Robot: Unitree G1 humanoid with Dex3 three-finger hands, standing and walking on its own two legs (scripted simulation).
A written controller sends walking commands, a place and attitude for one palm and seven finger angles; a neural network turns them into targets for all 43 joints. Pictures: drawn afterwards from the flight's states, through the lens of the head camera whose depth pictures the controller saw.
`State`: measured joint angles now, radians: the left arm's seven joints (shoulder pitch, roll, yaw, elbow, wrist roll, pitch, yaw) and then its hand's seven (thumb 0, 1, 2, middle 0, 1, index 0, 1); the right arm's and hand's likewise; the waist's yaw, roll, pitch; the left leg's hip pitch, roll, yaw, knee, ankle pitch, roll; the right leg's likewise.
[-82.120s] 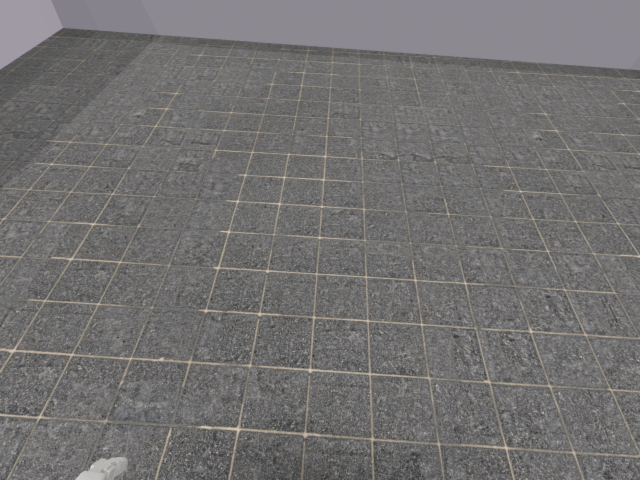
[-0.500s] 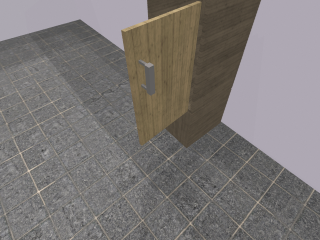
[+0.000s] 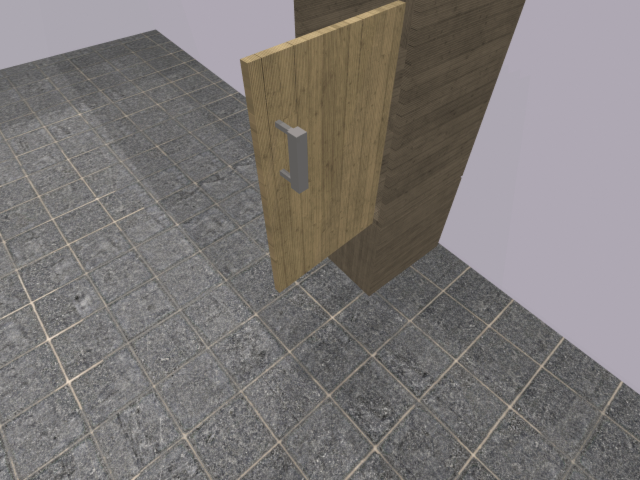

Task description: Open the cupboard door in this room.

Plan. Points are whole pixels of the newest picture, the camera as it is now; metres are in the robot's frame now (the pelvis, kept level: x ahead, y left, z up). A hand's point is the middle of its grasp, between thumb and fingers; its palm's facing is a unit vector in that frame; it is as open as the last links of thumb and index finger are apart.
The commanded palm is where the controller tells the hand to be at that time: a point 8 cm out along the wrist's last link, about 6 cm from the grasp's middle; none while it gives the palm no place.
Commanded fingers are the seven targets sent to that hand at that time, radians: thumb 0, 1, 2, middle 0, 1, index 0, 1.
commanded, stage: look to check the result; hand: left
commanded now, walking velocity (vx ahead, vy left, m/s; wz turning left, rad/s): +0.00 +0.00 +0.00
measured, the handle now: (290, 156) +0.61 +0.09 +0.06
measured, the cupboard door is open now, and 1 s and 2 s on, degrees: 94 94 94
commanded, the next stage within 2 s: stand and wait in 0.40 s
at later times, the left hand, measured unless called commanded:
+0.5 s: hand out of the picture +0.03 +0.19 -0.17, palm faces +0.04 -0.97 -0.23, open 7.4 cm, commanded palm none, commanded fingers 0.00 0.90 0.90 -0.20 -0.30 -0.20 -0.30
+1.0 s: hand out of the picture +0.06 +0.21 -0.16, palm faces +0.02 -0.96 -0.27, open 7.4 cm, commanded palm none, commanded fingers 0.00 0.90 0.90 -0.20 -0.30 -0.20 -0.30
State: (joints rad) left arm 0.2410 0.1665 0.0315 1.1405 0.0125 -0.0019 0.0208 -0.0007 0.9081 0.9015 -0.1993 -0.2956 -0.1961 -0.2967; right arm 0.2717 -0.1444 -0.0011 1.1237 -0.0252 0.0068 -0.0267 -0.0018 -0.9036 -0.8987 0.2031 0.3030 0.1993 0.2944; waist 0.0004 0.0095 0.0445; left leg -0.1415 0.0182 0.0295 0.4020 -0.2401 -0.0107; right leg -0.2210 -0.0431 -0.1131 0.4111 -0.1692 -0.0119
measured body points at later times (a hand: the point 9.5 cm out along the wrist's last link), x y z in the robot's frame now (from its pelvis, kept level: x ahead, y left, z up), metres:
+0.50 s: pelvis +0.01 +0.00 +0.00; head +0.02 -0.01 +0.45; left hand +0.03 +0.24 -0.15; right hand +0.02 -0.24 -0.16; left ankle -0.01 +0.13 -0.74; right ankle +0.03 -0.11 -0.74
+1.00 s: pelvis +0.01 -0.01 +0.00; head +0.02 -0.01 +0.45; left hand +0.06 +0.26 -0.14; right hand +0.04 -0.26 -0.15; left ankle -0.01 +0.13 -0.74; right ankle +0.03 -0.11 -0.74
